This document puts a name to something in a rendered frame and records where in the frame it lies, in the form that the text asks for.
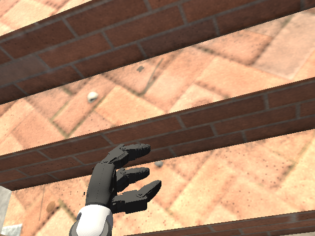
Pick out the left robot forearm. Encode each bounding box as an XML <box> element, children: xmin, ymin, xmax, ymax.
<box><xmin>69</xmin><ymin>205</ymin><xmax>113</xmax><ymax>236</ymax></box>

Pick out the robot left hand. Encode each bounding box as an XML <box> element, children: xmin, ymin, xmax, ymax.
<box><xmin>84</xmin><ymin>144</ymin><xmax>161</xmax><ymax>214</ymax></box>

